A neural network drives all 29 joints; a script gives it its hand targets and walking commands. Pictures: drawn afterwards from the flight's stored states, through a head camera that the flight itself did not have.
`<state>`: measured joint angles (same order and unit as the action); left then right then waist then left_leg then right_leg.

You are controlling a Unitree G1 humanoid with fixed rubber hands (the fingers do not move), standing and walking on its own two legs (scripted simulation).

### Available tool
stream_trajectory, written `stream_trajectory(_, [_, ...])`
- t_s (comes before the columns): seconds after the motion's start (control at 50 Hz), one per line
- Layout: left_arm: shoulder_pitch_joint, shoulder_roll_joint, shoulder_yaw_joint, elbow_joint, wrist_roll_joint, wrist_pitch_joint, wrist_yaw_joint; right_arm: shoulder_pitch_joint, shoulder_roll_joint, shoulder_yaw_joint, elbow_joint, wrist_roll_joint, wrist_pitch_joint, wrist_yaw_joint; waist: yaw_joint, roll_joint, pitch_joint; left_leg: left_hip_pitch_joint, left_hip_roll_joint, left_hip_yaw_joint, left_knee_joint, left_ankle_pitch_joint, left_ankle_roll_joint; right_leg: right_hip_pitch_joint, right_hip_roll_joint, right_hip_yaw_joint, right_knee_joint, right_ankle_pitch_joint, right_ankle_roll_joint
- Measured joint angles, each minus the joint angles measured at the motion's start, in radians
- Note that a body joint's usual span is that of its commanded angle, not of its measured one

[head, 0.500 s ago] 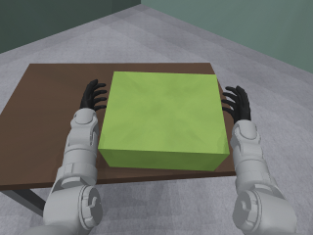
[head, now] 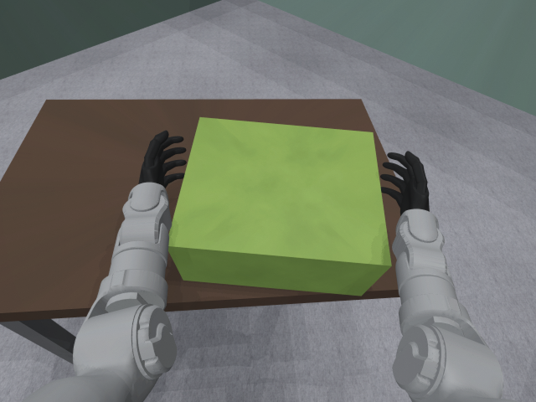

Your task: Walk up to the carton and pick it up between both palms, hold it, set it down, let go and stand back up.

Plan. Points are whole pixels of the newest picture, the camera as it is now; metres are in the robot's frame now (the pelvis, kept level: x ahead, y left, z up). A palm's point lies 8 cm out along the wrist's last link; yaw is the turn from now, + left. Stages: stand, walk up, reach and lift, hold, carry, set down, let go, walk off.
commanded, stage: set down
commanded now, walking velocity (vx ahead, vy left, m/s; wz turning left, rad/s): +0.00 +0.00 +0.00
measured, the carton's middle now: (279, 205) +0.44 +0.01 +0.01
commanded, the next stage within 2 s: none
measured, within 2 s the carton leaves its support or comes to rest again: rests again in 0.36 s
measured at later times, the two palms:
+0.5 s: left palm (157, 183) +0.41 +0.21 +0.08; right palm (408, 205) +0.41 -0.19 +0.08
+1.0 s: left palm (157, 183) +0.41 +0.21 +0.08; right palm (409, 205) +0.41 -0.19 +0.08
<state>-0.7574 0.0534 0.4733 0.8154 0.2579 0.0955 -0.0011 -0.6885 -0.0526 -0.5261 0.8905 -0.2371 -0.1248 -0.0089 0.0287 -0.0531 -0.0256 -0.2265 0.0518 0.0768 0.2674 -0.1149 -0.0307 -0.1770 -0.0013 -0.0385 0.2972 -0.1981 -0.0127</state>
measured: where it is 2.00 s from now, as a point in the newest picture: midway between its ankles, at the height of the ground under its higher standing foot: outside the picture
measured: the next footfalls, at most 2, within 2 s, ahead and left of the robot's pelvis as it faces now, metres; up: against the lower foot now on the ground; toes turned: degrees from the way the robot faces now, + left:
none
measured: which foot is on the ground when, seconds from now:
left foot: down 0.00-1.00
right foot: down 0.00-1.00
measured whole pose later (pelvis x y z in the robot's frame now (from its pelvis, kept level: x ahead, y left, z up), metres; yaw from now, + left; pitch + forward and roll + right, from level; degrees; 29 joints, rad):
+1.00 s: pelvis +0.00 +0.00 +0.00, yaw +0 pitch +7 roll +0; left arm -0.78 0.05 0.54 0.84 0.31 0.01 -0.03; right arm -0.70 -0.04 -0.56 0.85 -0.30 -0.16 0.03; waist 0.02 -0.04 0.00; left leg -0.26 0.05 0.09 0.26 -0.11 -0.03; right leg -0.22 -0.01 -0.06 0.29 -0.19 -0.01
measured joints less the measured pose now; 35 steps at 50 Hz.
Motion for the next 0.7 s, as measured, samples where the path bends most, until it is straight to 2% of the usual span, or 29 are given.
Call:
stream_trajectory(0.32, [-0.016, -0.012, 0.029, 0.01, 0.026, -0.028, -0.002, -0.016, -0.001, -0.033, -0.001, -0.031, -0.009, 0.03, 0.005, 0.005, 0.005, -0.018, 0.0, 0.01, -0.003, 0.004, 0.004, -0.02, -0.003, 0.0, -0.005, 0.008, 0.003])
stream_trajectory(0.7, [-0.008, -0.005, 0.041, 0.026, 0.034, -0.058, -0.002, -0.014, -0.004, -0.021, 0.006, -0.042, -0.036, 0.034, 0.001, 0.02, -0.007, -0.051, 0.004, 0.014, 0.015, -0.012, 0.003, -0.049, -0.003, -0.007, 0.0, 0.001, 0.003])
